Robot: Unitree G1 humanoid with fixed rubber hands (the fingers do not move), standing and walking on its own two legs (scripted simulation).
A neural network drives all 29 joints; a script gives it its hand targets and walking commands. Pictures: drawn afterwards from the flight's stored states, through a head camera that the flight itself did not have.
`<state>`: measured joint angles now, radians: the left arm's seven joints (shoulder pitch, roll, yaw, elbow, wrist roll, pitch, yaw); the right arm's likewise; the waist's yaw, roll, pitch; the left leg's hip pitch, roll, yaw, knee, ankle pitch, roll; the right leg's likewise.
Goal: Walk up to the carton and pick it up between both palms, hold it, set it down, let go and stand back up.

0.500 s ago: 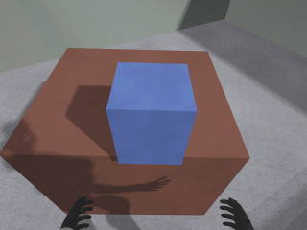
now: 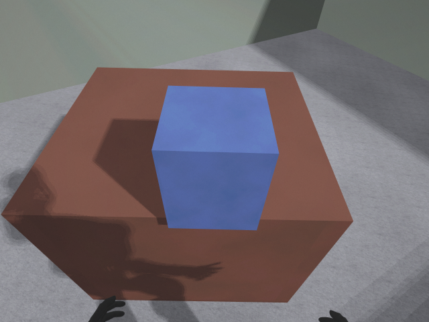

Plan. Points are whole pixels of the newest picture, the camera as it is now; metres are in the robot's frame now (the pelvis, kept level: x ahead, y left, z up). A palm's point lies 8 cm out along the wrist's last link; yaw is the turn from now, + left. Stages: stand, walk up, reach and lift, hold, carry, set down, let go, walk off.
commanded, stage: stand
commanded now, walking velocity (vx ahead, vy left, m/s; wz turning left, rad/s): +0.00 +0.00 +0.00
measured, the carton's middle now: (214, 161) +0.44 +0.02 +0.05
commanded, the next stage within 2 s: none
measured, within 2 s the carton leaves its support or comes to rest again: neither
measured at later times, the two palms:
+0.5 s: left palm out of the picture +0.00 +0.25 -0.14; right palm out of the picture +0.00 -0.22 -0.13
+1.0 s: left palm out of the picture -0.05 +0.22 -0.15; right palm out of the picture -0.06 -0.19 -0.14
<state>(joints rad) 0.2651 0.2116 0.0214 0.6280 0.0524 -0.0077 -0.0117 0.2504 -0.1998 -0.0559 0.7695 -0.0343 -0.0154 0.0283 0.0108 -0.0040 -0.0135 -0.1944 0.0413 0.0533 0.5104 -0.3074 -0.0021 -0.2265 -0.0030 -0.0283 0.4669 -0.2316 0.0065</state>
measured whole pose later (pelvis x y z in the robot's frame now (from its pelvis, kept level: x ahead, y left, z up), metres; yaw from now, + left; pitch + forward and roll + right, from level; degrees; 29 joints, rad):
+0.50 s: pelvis +0.00 +0.01 +0.00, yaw +0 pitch +1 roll -1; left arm 0.39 0.18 0.02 0.94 0.03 -0.02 0.02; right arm 0.38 -0.17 -0.04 0.98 -0.03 -0.02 -0.01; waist 0.01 -0.01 -0.05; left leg -0.21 0.01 0.06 0.49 -0.29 0.02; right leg -0.25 -0.03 -0.02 0.45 -0.22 0.03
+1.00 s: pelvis -0.01 +0.02 +0.00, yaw +0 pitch -1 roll +0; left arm 0.38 0.12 0.00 1.12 0.02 -0.01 0.03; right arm 0.40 -0.11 -0.01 1.10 -0.02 -0.02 -0.03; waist 0.00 0.00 -0.03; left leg -0.19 0.01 0.07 0.46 -0.27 0.03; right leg -0.23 -0.04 -0.01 0.44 -0.20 0.03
